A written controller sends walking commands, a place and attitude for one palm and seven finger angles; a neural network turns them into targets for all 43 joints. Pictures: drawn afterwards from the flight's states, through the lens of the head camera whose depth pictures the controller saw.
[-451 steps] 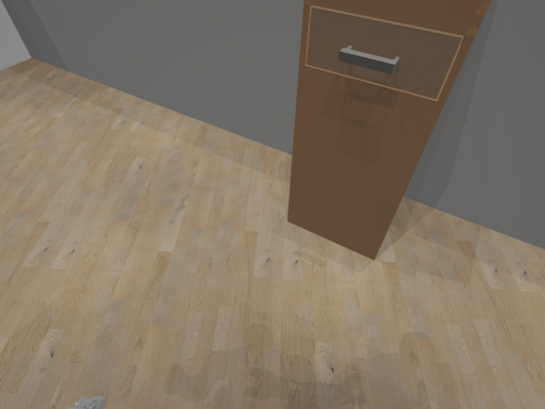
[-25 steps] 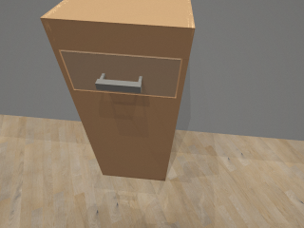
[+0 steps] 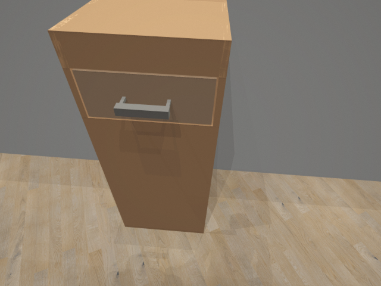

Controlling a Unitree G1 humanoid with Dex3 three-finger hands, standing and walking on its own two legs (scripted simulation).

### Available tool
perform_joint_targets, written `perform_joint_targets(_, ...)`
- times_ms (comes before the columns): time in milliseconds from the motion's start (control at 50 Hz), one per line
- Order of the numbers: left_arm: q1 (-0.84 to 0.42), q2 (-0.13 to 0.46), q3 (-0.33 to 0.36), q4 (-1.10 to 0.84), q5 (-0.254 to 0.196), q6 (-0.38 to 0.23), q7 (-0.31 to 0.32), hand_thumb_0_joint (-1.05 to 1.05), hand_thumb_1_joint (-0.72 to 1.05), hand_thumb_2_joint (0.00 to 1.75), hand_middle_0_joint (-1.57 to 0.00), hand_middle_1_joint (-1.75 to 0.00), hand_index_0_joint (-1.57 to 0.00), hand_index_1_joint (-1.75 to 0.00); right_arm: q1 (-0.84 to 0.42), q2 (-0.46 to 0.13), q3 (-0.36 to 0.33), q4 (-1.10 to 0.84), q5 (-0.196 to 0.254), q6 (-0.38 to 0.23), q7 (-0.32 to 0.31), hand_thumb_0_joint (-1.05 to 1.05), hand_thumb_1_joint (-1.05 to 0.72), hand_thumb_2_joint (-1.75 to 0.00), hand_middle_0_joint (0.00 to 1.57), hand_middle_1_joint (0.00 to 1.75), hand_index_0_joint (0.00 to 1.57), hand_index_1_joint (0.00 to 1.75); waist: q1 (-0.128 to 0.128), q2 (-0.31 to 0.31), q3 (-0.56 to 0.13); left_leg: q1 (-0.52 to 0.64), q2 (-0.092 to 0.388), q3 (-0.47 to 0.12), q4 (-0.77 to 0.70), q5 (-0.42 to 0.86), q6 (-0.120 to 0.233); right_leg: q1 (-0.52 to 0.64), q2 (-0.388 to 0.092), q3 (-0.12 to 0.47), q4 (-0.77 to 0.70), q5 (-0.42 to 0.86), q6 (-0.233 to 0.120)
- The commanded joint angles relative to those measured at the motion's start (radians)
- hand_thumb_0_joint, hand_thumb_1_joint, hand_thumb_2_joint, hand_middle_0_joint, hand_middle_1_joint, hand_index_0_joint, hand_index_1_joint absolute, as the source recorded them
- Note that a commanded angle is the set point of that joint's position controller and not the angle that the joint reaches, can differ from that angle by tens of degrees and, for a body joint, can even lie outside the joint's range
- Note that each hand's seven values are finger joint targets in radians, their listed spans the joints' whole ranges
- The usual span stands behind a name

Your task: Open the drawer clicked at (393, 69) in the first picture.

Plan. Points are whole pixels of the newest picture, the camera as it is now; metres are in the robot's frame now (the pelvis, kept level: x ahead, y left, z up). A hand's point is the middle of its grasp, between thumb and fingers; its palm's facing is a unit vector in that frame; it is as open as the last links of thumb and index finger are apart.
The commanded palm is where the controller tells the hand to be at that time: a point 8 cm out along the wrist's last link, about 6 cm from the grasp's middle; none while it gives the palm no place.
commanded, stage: look again from close up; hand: left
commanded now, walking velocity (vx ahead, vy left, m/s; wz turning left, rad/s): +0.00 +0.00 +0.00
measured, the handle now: (144, 106) +0.55 +0.16 +0.09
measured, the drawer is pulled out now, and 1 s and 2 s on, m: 0.00 0.00 0.00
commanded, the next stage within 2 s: raise the hand with hooked fingers in 0.02 s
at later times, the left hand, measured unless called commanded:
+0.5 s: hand (97, 267) +0.17 +0.20 -0.03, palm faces +0.02 -0.24 -0.97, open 8.4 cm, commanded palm +0.13 +0.22 +0.02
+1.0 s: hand (75, 207) +0.25 +0.25 +0.06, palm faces +0.04 -0.09 -0.99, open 11.3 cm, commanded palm +0.22 +0.24 +0.13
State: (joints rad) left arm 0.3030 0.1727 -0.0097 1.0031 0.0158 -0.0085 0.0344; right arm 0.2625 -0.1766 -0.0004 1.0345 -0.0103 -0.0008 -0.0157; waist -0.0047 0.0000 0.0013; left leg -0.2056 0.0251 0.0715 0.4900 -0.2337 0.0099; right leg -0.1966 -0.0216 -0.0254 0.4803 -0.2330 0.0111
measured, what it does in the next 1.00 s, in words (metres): stands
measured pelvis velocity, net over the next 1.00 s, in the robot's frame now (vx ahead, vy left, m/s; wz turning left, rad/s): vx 0.04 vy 0.00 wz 0.04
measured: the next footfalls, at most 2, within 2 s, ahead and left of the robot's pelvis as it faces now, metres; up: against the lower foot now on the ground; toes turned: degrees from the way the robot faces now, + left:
none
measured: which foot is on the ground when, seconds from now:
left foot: down 0.00-1.00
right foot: down 0.00-1.00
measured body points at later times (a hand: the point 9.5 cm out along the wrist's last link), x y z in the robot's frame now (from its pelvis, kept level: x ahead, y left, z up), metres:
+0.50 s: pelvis -0.02 +0.00 -0.03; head -0.02 -0.03 +0.42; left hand +0.16 +0.21 +0.02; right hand +0.21 -0.23 -0.09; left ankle +0.02 +0.11 -0.74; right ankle +0.02 -0.12 -0.74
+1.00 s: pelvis +0.04 +0.00 -0.01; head +0.05 -0.03 +0.44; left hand +0.24 +0.25 +0.12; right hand +0.25 -0.19 -0.11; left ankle +0.02 +0.11 -0.74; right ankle +0.02 -0.12 -0.74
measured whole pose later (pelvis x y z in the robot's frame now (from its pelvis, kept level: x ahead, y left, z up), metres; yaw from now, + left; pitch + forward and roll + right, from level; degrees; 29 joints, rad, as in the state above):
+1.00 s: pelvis +0.04 +0.00 -0.01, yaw +2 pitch +3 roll +0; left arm 0.33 0.47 -0.01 -0.24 0.94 -0.01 0.16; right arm 0.13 -0.22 0.05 0.56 -0.04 0.13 0.01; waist 0.09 0.07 -0.03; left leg -0.32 -0.01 0.02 0.58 -0.32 0.01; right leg -0.30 0.02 0.05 0.59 -0.34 0.00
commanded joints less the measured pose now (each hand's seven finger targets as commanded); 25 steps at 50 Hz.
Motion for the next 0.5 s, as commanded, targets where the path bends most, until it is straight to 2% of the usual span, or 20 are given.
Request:
perform_joint_targets(0,0.061,0.104,0.018,-0.028,-0.001,-0.013,0.011,0.0,0.9,0.9,-0.2,-0.3,-0.2,-0.3,0.034,-0.089,-0.021,-0.018,-0.002,-0.009,0.001,0.0,-0.9,-0.9,0.2,0.3,0.2,0.3,0.003,-0.013,0.083,-0.036,0.063,-0.085,-0.121,0.01,0.01,-0.045,-0.082,0.092,-0.132,0.021,-0.027)
perform_joint_targets(80,0.07,0.092,0.018,-0.011,-0.001,-0.012,0.01,0.0,0.9,0.9,-0.2,-0.3,-0.2,-0.3,0.046,-0.086,-0.022,0.003,-0.001,-0.008,0.001,0.0,-0.9,-0.9,0.2,0.3,0.2,0.3,0.002,-0.002,0.072,-0.029,0.067,-0.089,-0.136,-0.01,0.01,-0.04,-0.078,0.088,-0.14,0.008,-0.026)
perform_joint_targets(100,0.112,0.12,0.016,0.032,0.01,-0.021,0.042,0.0,0.9,0.9,-0.2,-0.3,-0.2,-0.3,-0.038,-0.114,-0.017,-0.061,0.005,-0.022,0.004,0.0,-0.9,-0.9,0.2,0.3,0.2,0.3,0.038,-0.04,0.146,-0.099,0.083,-0.049,0.035,-0.012,-0.02,-0.075,-0.129,0.108,-0.117,0.205,-0.029)
perform_joint_targets(120,-0.707,0.428,0.031,-1.485,0.141,-0.2,0.049,0.0,0.88,0.89,-0.2,-0.32,-0.2,-0.32,-0.062,-0.227,0.003,-0.42,0.068,-0.158,-0.046,0.0,-0.9,-0.9,0.2,0.3,0.2,0.3,-0.066,0.269,-0.376,0.175,-0.024,-0.045,-0.123,0.045,0.026,0.021,0.003,0.098,-0.004,0.067,-0.056)
perform_joint_targets(140,-0.197,0.375,0.068,-1.237,0.163,-0.134,0.139,0.0,0.85,0.88,-0.2,-0.33,-0.2,-0.33,-0.132,-0.186,-0.004,-0.367,0.061,-0.263,-0.091,0.0,-0.9,-0.9,0.2,0.3,0.2,0.3,0.048,0.351,-0.316,0.163,0.016,-0.069,-0.14,-0.065,0.002,-0.062,0.012,-0.011,0.096,-0.066,-0.076)
perform_joint_targets(160,0.075,0.166,-0.05,-1.132,0.161,0.016,0.185,0.0,0.83,0.87,-0.21,-0.34,-0.21,-0.34,-0.135,-0.129,-0.011,-0.377,0.089,-0.302,-0.097,0.0,-0.9,-0.9,0.2,0.3,0.2,0.3,0.03,0.289,-0.164,-0.033,0.025,-0.107,-0.189,-0.256,-0.021,-0.124,0.026,-0.053,0.113,-0.131,-0.054)
perform_joint_targets(180,0.086,0.068,-0.13,-1.092,0.204,0.04,0.186,0.0,0.81,0.86,-0.21,-0.36,-0.21,-0.36,-0.095,-0.13,-0.006,-0.354,0.096,-0.322,-0.102,0.0,-0.9,-0.9,0.2,0.3,0.2,0.3,-0.006,0.189,-0.071,-0.069,0.012,-0.09,-0.155,-0.281,-0.003,-0.164,0.034,-0.051,0.093,-0.1,-0.04)
perform_joint_targets(200,-0.024,0.161,-0.095,-1.187,0.276,0.023,0.219,0.0,0.78,0.85,-0.21,-0.37,-0.21,-0.37,-0.133,-0.174,-0.012,-0.408,0.075,-0.337,-0.1,0.0,-0.9,-0.9,0.2,0.3,0.2,0.3,-0.025,0.15,0.047,-0.136,-0.001,-0.128,-0.13,-0.329,0.001,-0.229,0.039,-0.023,0.077,-0.156,-0.042)
perform_joint_targets(220,0.011,0.181,-0.087,-1.16,0.375,0.017,0.253,0.0,0.76,0.84,-0.21,-0.39,-0.21,-0.39,-0.128,-0.189,-0.016,-0.419,0.047,-0.332,-0.093,0.0,-0.9,-0.9,0.2,0.3,0.2,0.3,-0.027,0.051,0.024,-0.166,0.001,-0.142,-0.099,-0.359,0.005,-0.279,0.041,-0.023,0.087,-0.229,-0.042)
perform_joint_targets(240,0.051,0.166,-0.114,-1.118,0.477,0.013,0.277,0.0,0.74,0.83,-0.21,-0.4,-0.21,-0.4,-0.127,-0.186,-0.019,-0.451,0.024,-0.322,-0.083,0.0,-0.9,-0.9,0.2,0.3,0.2,0.3,-0.022,-0.022,0.034,-0.203,-0.015,-0.143,-0.05,-0.359,0.005,-0.332,0.047,-0.013,0.096,-0.293,-0.043)
perform_joint_targets(260,0.061,0.2,-0.08,-1.055,0.582,0.005,0.306,0.0,0.71,0.82,-0.21,-0.42,-0.21,-0.42,-0.13,-0.193,-0.04,-0.485,0.014,-0.302,-0.068,0.0,-0.9,-0.9,0.2,0.3,0.2,0.3,-0.008,-0.048,0.024,-0.231,-0.029,-0.137,-0.01,-0.345,0.0,-0.353,0.051,0.017,0.097,-0.329,-0.047)
perform_joint_targets(280,0.126,0.192,-0.074,-1.025,0.684,-0.007,0.335,0.0,0.69,0.81,-0.22,-0.43,-0.22,-0.43,-0.141,-0.188,-0.055,-0.514,-0.01,-0.272,-0.05,0.0,-0.9,-0.9,0.2,0.3,0.2,0.3,0.029,-0.1,-0.027,-0.25,-0.04,-0.115,0.024,-0.317,-0.008,-0.368,0.061,0.035,0.101,-0.383,-0.054)
perform_joint_targets(300,0.234,0.167,-0.088,-0.992,0.768,-0.014,0.359,0.0,0.67,0.8,-0.22,-0.45,-0.22,-0.45,-0.168,-0.182,-0.063,-0.555,-0.027,-0.238,-0.031,0.0,-0.9,-0.9,0.2,0.3,0.2,0.3,0.064,-0.128,-0.023,-0.283,-0.051,-0.093,0.05,-0.306,-0.01,-0.387,0.067,0.066,0.093,-0.43,-0.065)
perform_joint_targets(320,0.307,0.143,-0.103,-0.957,0.834,-0.02,0.374,0.0,0.64,0.79,-0.22,-0.47,-0.22,-0.47,-0.192,-0.18,-0.062,-0.585,-0.036,-0.198,-0.01,0.0,-0.9,-0.9,0.2,0.3,0.2,0.3,0.083,-0.168,-0.001,-0.315,-0.064,-0.075,0.076,-0.288,-0.009,-0.4,0.065,0.099,0.079,-0.457,-0.074)
perform_joint_targets(340,0.323,0.137,-0.102,-0.968,0.888,-0.03,0.382,0.0,0.62,0.78,-0.22,-0.48,-0.22,-0.48,-0.216,-0.179,-0.061,-0.612,-0.039,-0.155,0.01,0.0,-0.9,-0.9,0.2,0.3,0.2,0.3,0.099,-0.199,-0.013,-0.322,-0.069,-0.067,0.1,-0.245,-0.005,-0.389,0.062,0.126,0.078,-0.43,-0.084)
perform_joint_targets(360,0.349,0.166,-0.061,-0.981,0.928,-0.042,0.385,0.0,0.6,0.77,-0.22,-0.5,-0.22,-0.5,-0.225,-0.177,-0.064,-0.624,-0.039,-0.115,0.029,0.0,-0.9,-0.9,0.2,0.3,0.2,0.3,0.126,-0.219,-0.042,-0.329,-0.072,-0.068,0.115,-0.194,-0.004,-0.356,0.057,0.158,0.084,-0.382,-0.092)
perform_joint_targets(380,0.308,0.183,-0.057,-1.03,0.96,-0.047,0.388,0.0,0.57,0.76,-0.22,-0.51,-0.22,-0.51,-0.261,-0.175,-0.054,-0.651,-0.036,-0.076,0.04,0.0,-0.9,-0.9,0.2,0.3,0.2,0.3,0.132,-0.208,-0.059,-0.342,-0.074,-0.061,0.117,-0.186,-0.001,-0.34,0.045,0.16,0.099,-0.363,-0.093)
perform_joint_targets(420,0.237,0.24,-0.01,-1.133,1.016,-0.044,0.398,0.0,0.53,0.74,-0.23,-0.54,-0.23,-0.54,-0.295,-0.168,-0.054,-0.684,-0.037,-0.02,0.047,0.0,-0.9,-0.9,0.2,0.3,0.2,0.3,0.14,-0.126,-0.084,-0.311,-0.067,-0.06,0.118,-0.192,0.006,-0.336,0.042,0.159,0.113,-0.359,-0.098)
perform_joint_targets(460,0.156,0.306,0.049,-1.226,1.056,-0.044,0.414,0.0,0.48,0.72,-0.23,-0.57,-0.23,-0.57,-0.302,-0.16,-0.054,-0.689,-0.045,0.021,0.048,0.0,-0.9,-0.9,0.2,0.3,0.2,0.3,0.141,-0.078,-0.136,-0.271,-0.067,-0.074,0.148,-0.123,0.011,-0.336,0.052,0.166,0.144,-0.276,-0.102)
perform_joint_targets(480,0.086,0.31,0.037,-1.283,1.067,-0.043,0.421,0.0,0.46,0.71,-0.23,-0.58,-0.23,-0.58,-0.313,-0.154,-0.052,-0.703,-0.055,0.033,0.047,0.0,-0.9,-0.9,0.2,0.3,0.2,0.3,0.123,-0.03,-0.159,-0.23,-0.067,-0.076,0.167,-0.106,0.015,-0.355,0.05,0.177,0.142,-0.246,-0.1)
